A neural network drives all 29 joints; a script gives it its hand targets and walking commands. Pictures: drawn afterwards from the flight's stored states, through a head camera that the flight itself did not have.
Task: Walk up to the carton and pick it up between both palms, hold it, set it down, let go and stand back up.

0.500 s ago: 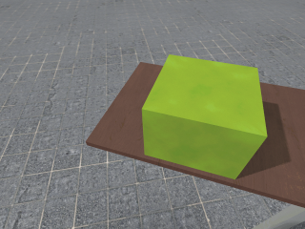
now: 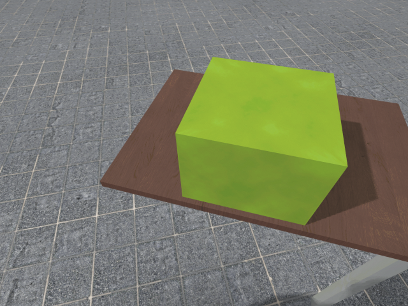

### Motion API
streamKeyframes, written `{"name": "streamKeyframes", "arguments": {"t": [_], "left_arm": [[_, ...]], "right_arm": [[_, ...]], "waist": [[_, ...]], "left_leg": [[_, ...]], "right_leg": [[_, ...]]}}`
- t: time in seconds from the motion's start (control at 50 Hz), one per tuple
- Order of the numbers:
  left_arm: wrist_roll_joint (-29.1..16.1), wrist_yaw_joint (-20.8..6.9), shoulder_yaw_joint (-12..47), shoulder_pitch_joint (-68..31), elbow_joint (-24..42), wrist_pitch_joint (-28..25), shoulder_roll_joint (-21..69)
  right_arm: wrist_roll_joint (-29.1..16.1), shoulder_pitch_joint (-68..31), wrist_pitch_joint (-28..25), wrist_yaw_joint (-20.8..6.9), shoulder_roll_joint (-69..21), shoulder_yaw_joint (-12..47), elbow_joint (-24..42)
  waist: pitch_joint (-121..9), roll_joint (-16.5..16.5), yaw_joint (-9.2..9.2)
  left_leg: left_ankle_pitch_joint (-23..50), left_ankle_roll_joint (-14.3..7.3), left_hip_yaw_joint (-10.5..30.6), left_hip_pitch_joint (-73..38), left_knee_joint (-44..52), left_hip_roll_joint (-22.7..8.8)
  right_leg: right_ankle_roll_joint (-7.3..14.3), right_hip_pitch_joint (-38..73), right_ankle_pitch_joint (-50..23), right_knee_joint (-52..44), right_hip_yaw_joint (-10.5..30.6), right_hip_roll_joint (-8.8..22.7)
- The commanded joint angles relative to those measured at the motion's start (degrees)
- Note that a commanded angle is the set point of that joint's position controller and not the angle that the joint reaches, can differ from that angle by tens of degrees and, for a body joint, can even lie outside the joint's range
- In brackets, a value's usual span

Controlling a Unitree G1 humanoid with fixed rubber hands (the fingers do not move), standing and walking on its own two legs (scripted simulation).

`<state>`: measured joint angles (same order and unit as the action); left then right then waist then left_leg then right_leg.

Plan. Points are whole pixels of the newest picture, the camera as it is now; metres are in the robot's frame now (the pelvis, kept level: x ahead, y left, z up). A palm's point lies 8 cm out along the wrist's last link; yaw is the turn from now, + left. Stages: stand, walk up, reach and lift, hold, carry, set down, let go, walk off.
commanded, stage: reach and lift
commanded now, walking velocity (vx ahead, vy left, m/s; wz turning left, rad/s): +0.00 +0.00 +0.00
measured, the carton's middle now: (256, 136) +0.50 -0.08 +0.05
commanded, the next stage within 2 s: none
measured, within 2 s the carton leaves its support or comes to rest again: neither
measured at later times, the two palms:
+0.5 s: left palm out of the picture +0.15 +0.23 -0.10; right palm out of the picture +0.15 -0.26 -0.08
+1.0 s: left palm (102, 287) +0.19 +0.23 -0.06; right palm out of the picture +0.16 -0.26 -0.04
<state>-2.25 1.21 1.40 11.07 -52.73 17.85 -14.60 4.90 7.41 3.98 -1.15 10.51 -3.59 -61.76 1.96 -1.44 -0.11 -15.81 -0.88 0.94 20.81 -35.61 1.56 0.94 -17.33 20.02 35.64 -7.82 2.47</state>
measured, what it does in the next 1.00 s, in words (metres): stands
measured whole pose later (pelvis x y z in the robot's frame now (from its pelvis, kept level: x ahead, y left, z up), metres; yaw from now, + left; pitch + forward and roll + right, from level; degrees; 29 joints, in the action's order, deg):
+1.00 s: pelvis +0.03 +0.00 +0.02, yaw -4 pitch -2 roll -1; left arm -4.6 -0.7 -1.6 15.4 -21.2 13.2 -14.4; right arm -4.9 13.9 -4.0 -2.8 11.9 -3.1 -32.8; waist 2.3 -2.2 1.3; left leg -12.2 -0.4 -3.6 7.2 -21.3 -1.2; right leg 1.4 -4.3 12.1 18.3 -3.5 -1.0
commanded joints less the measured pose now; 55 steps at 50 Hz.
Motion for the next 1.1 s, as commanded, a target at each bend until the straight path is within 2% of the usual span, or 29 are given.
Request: {"name": "streamKeyframes", "arguments": {"t": [0.0, 0.02, 0.04, 0.06, 0.08, 0.1, 0.14, 0.16, 0.2, 0.28, 0.32, 0.36, 0.4, 0.46, 0.52, 0.56, 0.6, 0.62, 0.66, 0.72, 0.74, 0.76, 0.8, 0.84, 0.9, 0.94, 1.08], "left_arm": [[-1.1, 1.8, -4.6, -23.6, 26.4, 16.6, -7.1], [-0.6, 1.8, -4.4, -20.1, 25.6, 20.2, -5.4], [0.5, 1.6, -5.0, -15.1, 24.9, 22.4, -3.9], [1.9, 0.9, -6.0, -10.7, 25.2, 24.1, -3.1], [3.6, 0.4, -7.4, -7.9, 26.2, 25.3, -2.8], [4.5, -0.2, -8.4, -6.2, 28.0, 25.9, -2.7], [6.4, -1.5, -10.6, -4.0, 31.3, 26.1, -3.2], [6.7, -2.2, -10.9, -3.9, 30.7, 25.7, -4.0], [7.9, -2.5, -12.4, -4.9, 30.7, 24.6, -4.9], [8.3, -3.1, -14.1, -7.1, 34.0, 20.1, -7.6], [7.0, -3.5, -13.7, -9.0, 36.0, 16.8, -8.0], [5.9, -3.7, -13.9, -10.6, 38.0, 13.1, -9.3], [4.5, -3.6, -12.8, -10.7, 38.3, 10.2, -10.0], [1.8, -3.6, -11.6, -9.9, 39.8, 6.6, -11.2], [0.4, -3.6, -10.7, -5.9, 37.9, 4.3, -11.4], [-0.2, -3.5, -10.4, -1.9, 37.3, 3.0, -10.4], [-1.2, -3.6, -9.6, 0.4, 35.7, 1.7, -9.7], [-1.2, -3.6, -9.5, 1.3, 35.1, 1.1, -9.2], [-0.9, -3.4, -8.8, 2.0, 35.1, -0.2, -8.9], [-0.8, -3.2, -8.3, 2.7, 35.6, -2.0, -7.9], [-0.8, -3.2, -8.2, 2.4, 35.4, -2.3, -7.5], [-0.7, -3.2, -8.4, 1.9, 35.7, -2.8, -7.7], [-1.4, -3.1, -7.5, 0.4, 36.4, -3.8, -7.3], [-1.7, -2.6, -6.2, 0.0, 37.9, -4.8, -7.3], [-2.1, -2.0, -5.8, 0.5, 39.0, -6.3, -7.3], [-2.3, -1.5, -5.4, -0.1, 39.9, -7.0, -7.0], [-4.0, -1.2, -4.1, 3.6, 43.4, -8.6, -7.0]], "right_arm": [[-0.7, -19.0, 4.7, -4.2, 9.3, -2.0, 19.0], [-2.6, -16.5, 6.3, -4.6, 11.0, -0.6, 17.4], [-5.2, -13.4, 7.2, -4.7, 11.3, 1.7, 16.4], [-7.2, -10.8, 7.3, -4.6, 12.6, 3.4, 15.6], [-8.6, -9.1, 7.5, -4.4, 14.2, 4.0, 15.1], [-10.4, -9.2, 7.6, -4.2, 15.8, 4.6, 16.0], [-11.7, -9.2, 8.2, -3.2, 16.5, 4.8, 18.8], [-11.5, -10.1, 8.8, -2.5, 15.1, 5.8, 20.9], [-10.2, -10.1, 9.8, -1.1, 12.1, 6.1, 24.9], [-8.8, -8.3, 8.9, -0.8, 8.5, 5.3, 32.7], [-8.0, -7.8, 7.8, -0.8, 6.8, 4.6, 35.7], [-7.5, -6.8, 5.9, -0.5, 5.0, 3.7, 38.4], [-6.6, -5.9, 3.8, 0.0, 5.0, 2.8, 38.9], [-6.4, -4.2, -0.5, 0.9, 5.0, 1.5, 38.8], [-7.4, -2.0, -3.8, 1.9, 5.8, 1.6, 35.7], [-7.6, 0.3, -6.0, 2.0, 6.8, 1.6, 34.6], [-7.8, 1.4, -7.6, 1.9, 7.4, 1.8, 33.3], [-8.0, 1.7, -8.3, 1.8, 7.7, 1.9, 33.3], [-8.1, 2.2, -9.3, 1.4, 8.3, 1.6, 32.2], [-9.0, 2.8, -10.7, 0.6, 9.0, 1.3, 31.9], [-9.3, 2.8, -10.6, 0.4, 9.2, 1.2, 31.2], [-9.4, 2.3, -10.9, 0.3, 9.3, 0.7, 32.0], [-9.8, 1.6, -10.8, -0.3, 9.2, 0.4, 33.0], [-10.2, 2.0, -10.7, -0.8, 8.6, -0.4, 34.0], [-9.9, 2.7, -10.3, -1.3, 8.4, -1.3, 36.3], [-9.9, 3.2, -9.8, -1.7, 8.6, -2.1, 36.9], [-10.6, 7.2, -7.8, -1.5, 8.2, -4.1, 43.3]], "waist": [[-13.7, 2.0, 0.93], [-12.7, 6.1, 1.19], [-11.9, 8.2, 0.79], [-12.4, 8.4, 0.35], [-13.3, 7.9, 0.14], [-12.5, 7.2, 0.59], [-7.0, 2.5, 1.05], [-4.9, -1.0, 1.03], [0.6, -2.3, 1.82], [-2.3, -1.0, 2.84], [-4.9, -1.7, 2.18], [-6.7, -0.7, 1.79], [-9.4, 0.8, 1.30], [-16.2, 2.1, 0.11], [-15.3, 2.8, -0.38], [-15.4, 2.5, -0.04], [-12.6, 0.4, -0.30], [-11.5, 0.2, 0.19], [-10.6, 1.0, 0.46], [-10.2, 1.6, 1.01], [-9.5, 2.1, 0.88], [-9.0, 1.1, 0.72], [-7.9, 1.1, 0.74], [-7.4, 3.0, 0.74], [-5.9, 2.9, 1.62], [-4.9, 3.8, 1.58], [-3.1, 3.1, 1.61]], "left_leg": [[-8.4, 3.8, -4.1, 9.7, 0.7, -4.2], [-8.4, 4.5, -2.5, 7.8, 1.9, -5.4], [-0.5, 4.9, -1.6, 3.7, 2.4, -6.1], [11.3, 5.4, -0.6, -1.7, 0.9, -6.5], [19.6, 5.8, -0.5, -8.6, 0.2, -5.9], [19.8, 6.2, 0.1, -12.2, 0.9, -5.6], [15.0, 5.9, -2.4, -12.5, 3.8, -3.7], [10.2, 5.2, -3.9, -11.5, 4.8, -2.7], [3.4, 3.6, -5.3, -7.8, 6.8, -1.3], [5.6, 2.1, -6.8, -5.7, 8.0, -1.5], [5.3, 1.5, -7.1, -5.3, 7.8, -1.9], [4.6, 1.0, -7.2, -3.5, 7.3, -2.1], [5.9, 0.9, -6.9, -3.0, 6.5, -2.2], [11.3, 1.7, -6.6, -4.7, 4.5, -1.8], [15.2, 2.2, -5.9, -7.9, 5.7, -1.3], [19.8, 3.0, -5.5, -11.1, 7.2, -1.0], [20.4, 3.1, -4.9, -15.0, 9.3, -0.7], [22.6, 3.2, -4.8, -15.9, 9.8, -0.5], [27.0, 3.6, -4.3, -17.5, 10.1, -0.4], [29.7, 4.2, -3.8, -20.0, 10.9, -0.6], [29.1, 4.2, -3.5, -20.7, 11.6, -0.7], [28.4, 3.8, -3.4, -21.1, 12.1, -0.7], [26.5, 3.6, -3.2, -21.0, 13.0, -0.8], [24.8, 3.5, -3.3, -21.4, 13.6, -1.1], [23.3, 3.3, -3.2, -21.0, 14.4, -1.2], [22.4, 3.4, -3.3, -20.8, 15.3, -1.3], [20.1, 3.2, -3.1, -20.5, 17.1, -1.6]], "right_leg": [[0.6, 2.6, 1.7, 4.5, 5.7, 1.7], [1.1, 1.6, -0.1, 5.9, 3.6, 0.4], [1.6, -0.1, -5.7, 6.4, 1.9, -0.8], [1.7, -2.1, -9.8, 6.3, 0.7, -2.4], [1.6, -3.2, -11.4, 4.6, 0.3, -3.4], [1.6, -2.5, -11.1, 1.7, 0.4, -4.1], [1.3, 3.4, -12.7, -5.0, 1.5, -4.2], [0.6, 4.5, -10.8, -8.1, 2.8, -3.6], [-0.2, 3.1, -4.1, -11.6, 5.8, -1.7], [-2.6, 5.2, -7.5, -13.3, 8.5, -0.2], [-3.4, 5.5, -10.6, -12.9, 9.0, 0.5], [-4.1, 6.1, -13.4, -12.0, 10.6, 1.7], [-4.0, 6.3, -17.3, -10.2, 10.4, 1.9], [-3.8, 8.2, -28.2, -7.4, 9.3, 1.5], [-3.6, 9.2, -32.3, -7.7, 7.6, 0.4], [-3.3, 11.5, -34.3, -9.4, 6.7, -0.8], [-3.1, 10.4, -31.6, -12.2, 5.3, -1.8], [-2.8, 10.1, -32.1, -13.1, 5.1, -2.3], [-2.2, 10.5, -31.7, -14.3, 4.9, -3.2], [-1.3, 10.6, -29.6, -16.6, 4.7, -4.1], [-1.0, 10.2, -27.9, -17.3, 4.3, -4.3], [-1.0, 10.1, -27.2, -18.1, 4.7, -4.2], [-0.7, 9.2, -24.3, -18.9, 4.7, -4.2], [-0.3, 8.7, -21.2, -19.5, 5.3, -4.2], [0.0, 8.4, -19.4, -20.2, 5.7, -4.1], [0.4, 8.4, -17.5, -20.9, 6.0, -3.9], [0.7, 8.7, -15.0, -22.4, 7.2, -3.7]]}}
